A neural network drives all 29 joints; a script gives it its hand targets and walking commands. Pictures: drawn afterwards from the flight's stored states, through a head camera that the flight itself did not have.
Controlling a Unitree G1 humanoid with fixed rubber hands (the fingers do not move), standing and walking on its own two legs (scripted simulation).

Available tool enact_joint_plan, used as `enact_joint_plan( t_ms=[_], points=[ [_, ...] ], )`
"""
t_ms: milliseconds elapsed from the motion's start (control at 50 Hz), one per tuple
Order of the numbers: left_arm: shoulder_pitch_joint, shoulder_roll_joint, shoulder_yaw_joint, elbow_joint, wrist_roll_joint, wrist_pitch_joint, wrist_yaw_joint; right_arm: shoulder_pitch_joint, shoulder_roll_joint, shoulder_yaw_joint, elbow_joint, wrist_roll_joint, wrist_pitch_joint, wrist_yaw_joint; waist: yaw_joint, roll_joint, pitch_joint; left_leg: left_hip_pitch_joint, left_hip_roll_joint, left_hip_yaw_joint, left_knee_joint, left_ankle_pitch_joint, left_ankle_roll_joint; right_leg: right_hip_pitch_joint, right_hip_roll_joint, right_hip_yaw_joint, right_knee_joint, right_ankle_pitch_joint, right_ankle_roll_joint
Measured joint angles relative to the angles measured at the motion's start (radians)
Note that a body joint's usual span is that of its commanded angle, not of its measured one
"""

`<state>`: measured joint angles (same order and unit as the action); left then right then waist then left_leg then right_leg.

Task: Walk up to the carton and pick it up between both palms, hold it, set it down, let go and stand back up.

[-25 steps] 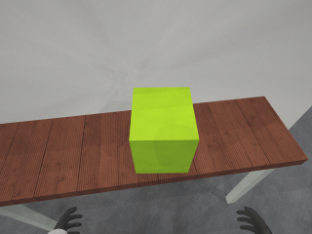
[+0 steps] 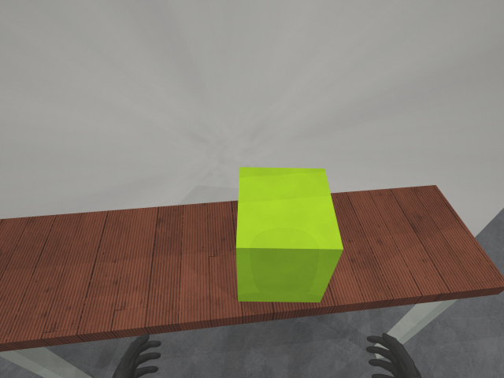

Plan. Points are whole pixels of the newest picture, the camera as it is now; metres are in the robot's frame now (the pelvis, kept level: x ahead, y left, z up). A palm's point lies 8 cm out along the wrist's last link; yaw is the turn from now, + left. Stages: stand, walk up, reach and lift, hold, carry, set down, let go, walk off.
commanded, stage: reach and lift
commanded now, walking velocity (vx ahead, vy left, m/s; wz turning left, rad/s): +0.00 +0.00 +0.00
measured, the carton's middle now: (280, 236) +0.41 -0.01 -0.03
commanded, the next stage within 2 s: none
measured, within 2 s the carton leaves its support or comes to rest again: neither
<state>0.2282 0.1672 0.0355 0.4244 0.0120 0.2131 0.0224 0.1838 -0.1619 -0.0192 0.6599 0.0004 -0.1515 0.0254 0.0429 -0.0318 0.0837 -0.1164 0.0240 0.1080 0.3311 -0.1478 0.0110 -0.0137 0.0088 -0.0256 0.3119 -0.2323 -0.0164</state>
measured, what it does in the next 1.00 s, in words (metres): stands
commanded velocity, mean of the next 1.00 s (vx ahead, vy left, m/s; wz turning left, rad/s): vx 0.00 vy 0.00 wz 0.00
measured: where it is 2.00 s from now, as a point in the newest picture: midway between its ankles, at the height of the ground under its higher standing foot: outside the picture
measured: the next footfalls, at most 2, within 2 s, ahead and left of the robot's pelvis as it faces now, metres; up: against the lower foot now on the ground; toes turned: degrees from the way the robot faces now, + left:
none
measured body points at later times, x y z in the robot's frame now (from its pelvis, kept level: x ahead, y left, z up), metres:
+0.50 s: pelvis +0.03 +0.00 +0.00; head +0.02 +0.00 +0.45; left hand +0.18 +0.22 -0.04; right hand +0.22 -0.18 -0.05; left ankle +0.02 +0.11 -0.75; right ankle -0.03 -0.11 -0.75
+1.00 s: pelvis +0.02 -0.01 +0.00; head +0.01 +0.00 +0.45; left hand +0.21 +0.20 -0.02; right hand +0.23 -0.16 -0.02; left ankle +0.02 +0.11 -0.75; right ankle -0.03 -0.11 -0.75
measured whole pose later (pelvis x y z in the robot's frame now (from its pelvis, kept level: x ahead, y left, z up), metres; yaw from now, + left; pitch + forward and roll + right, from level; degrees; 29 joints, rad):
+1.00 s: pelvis +0.02 -0.01 +0.00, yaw -1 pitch -2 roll +1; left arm 0.31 0.17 -0.04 0.33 -0.05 -0.27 0.02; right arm 0.26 -0.08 0.13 0.45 0.11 -0.39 -0.05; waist 0.07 -0.03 0.00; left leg -0.10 0.02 0.10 0.32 -0.18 -0.01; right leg -0.01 0.02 -0.01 0.31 -0.26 -0.03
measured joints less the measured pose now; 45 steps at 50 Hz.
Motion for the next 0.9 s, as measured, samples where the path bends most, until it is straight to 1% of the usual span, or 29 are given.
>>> enact_joint_plan(
  t_ms=[100, 200, 260, 380, 460, 520, 580, 680, 740, 800, 900],
  points=[
    [0.006, -0.012, -0.024, -0.048, -0.004, -0.058, 0.02, 0.025, 0.007, 0.009, -0.041, 0.038, -0.015, 0.011, 0.01, -0.01, -0.014, 0.004, 0.0, 0.011, -0.013, -0.001, 0.0, -0.002, 0.0, 0.012, -0.011, 0.002, 0.001],
    [0.015, -0.022, -0.034, -0.063, -0.002, -0.099, 0.027, 0.043, 0.019, 0.042, -0.064, 0.058, -0.037, 0.01, 0.015, 0.006, -0.031, 0.015, -0.003, 0.012, -0.018, -0.01, 0.001, 0.014, -0.002, 0.015, -0.027, 0.001, 0.004],
    [0.044, -0.029, -0.029, -0.067, 0.001, -0.113, 0.022, 0.053, 0.025, 0.056, -0.078, 0.062, -0.048, -0.002, 0.016, 0.017, -0.035, 0.033, -0.006, 0.012, -0.028, -0.013, 0.001, 0.033, -0.004, 0.016, -0.041, 0.0, 0.005],
    [0.108, -0.024, -0.038, -0.135, -0.007, -0.158, 0.018, 0.092, 0.031, 0.062, -0.148, 0.062, -0.06, -0.027, 0.037, 0.032, -0.028, 0.061, -0.007, 0.011, -0.039, -0.02, -0.001, 0.063, -0.004, 0.017, -0.059, -0.003, 0.003],
    [0.147, -0.013, -0.053, -0.173, -0.029, -0.197, 0.014, 0.108, 0.04, 0.072, -0.19, 0.068, -0.077, -0.032, 0.036, 0.027, -0.04, 0.061, -0.007, 0.005, -0.048, -0.018, -0.006, 0.065, -0.002, 0.013, -0.067, -0.004, -0.001],
    [0.165, -0.007, -0.056, -0.184, -0.045, -0.237, 0.003, 0.122, 0.047, 0.08, -0.204, 0.067, -0.089, -0.045, 0.035, 0.018, -0.057, 0.059, -0.004, 0.003, -0.051, -0.019, -0.01, 0.062, 0.001, 0.013, -0.07, -0.005, -0.004],
    [0.172, -0.003, -0.048, -0.192, -0.039, -0.27, -0.012, 0.136, 0.054, 0.099, -0.211, 0.073, -0.106, -0.055, 0.032, 0.006, -0.054, 0.068, -0.001, 0.0, -0.051, -0.022, -0.015, 0.072, 0.005, 0.012, -0.07, -0.008, -0.009],
    [0.161, 0.014, -0.053, -0.172, -0.045, -0.326, -0.029, 0.162, 0.063, 0.118, -0.215, 0.083, -0.149, -0.063, 0.034, -0.01, -0.05, 0.07, 0.004, -0.004, -0.045, -0.026, -0.022, 0.072, 0.01, 0.01, -0.058, -0.016, -0.015],
    [0.153, 0.013, -0.054, -0.153, -0.041, -0.364, -0.024, 0.163, 0.068, 0.132, -0.22, 0.093, -0.178, -0.067, 0.038, -0.012, -0.048, 0.063, 0.007, -0.001, -0.038, -0.027, -0.024, 0.06, 0.013, 0.015, -0.044, -0.02, -0.016],
    [0.142, 0.016, -0.066, -0.145, -0.053, -0.397, -0.02, 0.151, 0.074, 0.129, -0.223, 0.097, -0.201, -0.065, 0.032, -0.011, -0.05, 0.052, 0.005, -0.005, -0.035, -0.024, -0.023, 0.045, 0.011, 0.012, -0.031, -0.023, -0.017],
    [0.103, 0.015, -0.073, -0.113, -0.06, -0.433, -0.011, 0.115, 0.075, 0.138, -0.231, 0.104, -0.213, -0.067, 0.023, -0.004, -0.06, 0.029, 0.001, -0.012, -0.022, -0.024, -0.019, 0.021, 0.007, 0.007, -0.012, -0.029, -0.015]
  ],
)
